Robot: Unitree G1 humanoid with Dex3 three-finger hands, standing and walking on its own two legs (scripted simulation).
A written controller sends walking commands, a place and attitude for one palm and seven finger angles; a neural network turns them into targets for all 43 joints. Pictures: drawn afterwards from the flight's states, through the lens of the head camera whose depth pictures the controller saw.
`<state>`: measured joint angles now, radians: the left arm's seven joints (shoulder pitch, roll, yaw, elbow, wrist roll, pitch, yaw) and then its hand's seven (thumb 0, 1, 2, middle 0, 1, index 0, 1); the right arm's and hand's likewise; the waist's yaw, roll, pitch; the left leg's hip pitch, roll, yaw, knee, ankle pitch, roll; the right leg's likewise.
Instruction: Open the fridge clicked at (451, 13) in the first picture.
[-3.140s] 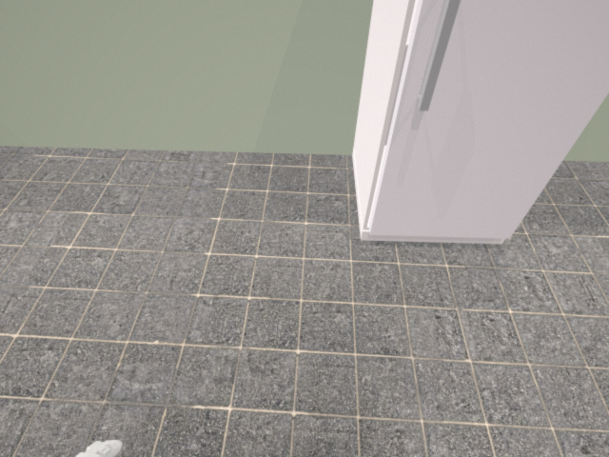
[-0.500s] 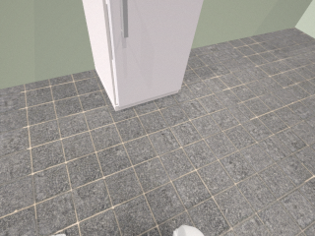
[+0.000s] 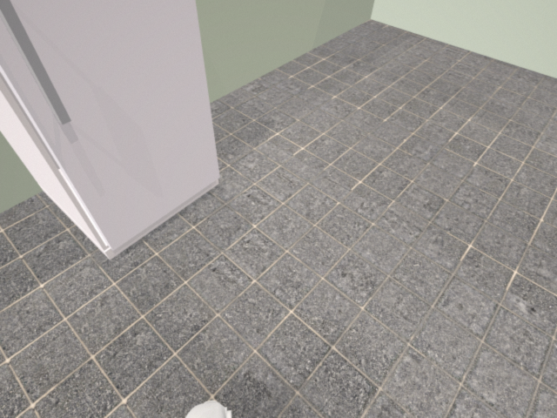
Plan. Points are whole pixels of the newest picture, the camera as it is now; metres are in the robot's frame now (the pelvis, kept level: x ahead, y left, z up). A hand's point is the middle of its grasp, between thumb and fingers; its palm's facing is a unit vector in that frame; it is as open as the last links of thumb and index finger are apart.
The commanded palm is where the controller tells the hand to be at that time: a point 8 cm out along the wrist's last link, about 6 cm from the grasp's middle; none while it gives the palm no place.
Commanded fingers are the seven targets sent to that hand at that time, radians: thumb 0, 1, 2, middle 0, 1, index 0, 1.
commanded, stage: walk to a spot facing it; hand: left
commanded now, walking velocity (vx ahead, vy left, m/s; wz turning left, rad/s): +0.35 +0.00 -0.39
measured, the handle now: (27, 55) +0.83 +0.61 +0.10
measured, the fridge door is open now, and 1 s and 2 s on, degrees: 0 0 0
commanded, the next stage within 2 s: turn to face it in 0.92 s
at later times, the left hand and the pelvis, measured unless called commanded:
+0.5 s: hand (158, 333) +0.29 +0.23 -0.17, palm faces -0.20 -0.97 -0.14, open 7.4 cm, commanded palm none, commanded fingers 0.00 0.90 0.90 -0.20 -0.30 -0.20 -0.30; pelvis +0.19 +0.07 +0.01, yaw -16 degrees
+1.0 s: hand (247, 228) +0.55 +0.09 -0.17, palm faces -0.47 -0.86 -0.22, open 7.3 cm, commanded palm none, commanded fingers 0.00 0.90 0.90 -0.20 -0.30 -0.20 -0.30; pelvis +0.39 -0.04 +0.00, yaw -30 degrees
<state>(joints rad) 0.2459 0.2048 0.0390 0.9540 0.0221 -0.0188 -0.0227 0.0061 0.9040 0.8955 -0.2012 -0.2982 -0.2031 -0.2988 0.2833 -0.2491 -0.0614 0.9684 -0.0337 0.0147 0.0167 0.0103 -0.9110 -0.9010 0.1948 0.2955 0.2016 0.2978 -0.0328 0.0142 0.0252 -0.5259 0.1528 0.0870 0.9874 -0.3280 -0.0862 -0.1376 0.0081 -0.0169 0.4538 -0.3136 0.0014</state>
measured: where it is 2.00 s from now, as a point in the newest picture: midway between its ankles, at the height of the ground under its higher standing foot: (296, 341)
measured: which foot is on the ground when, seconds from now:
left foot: up 0.00-0.12, down 0.14-0.80, up 0.82-1.00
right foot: down 0.00-0.16, up 0.18-0.78, down 0.80-1.00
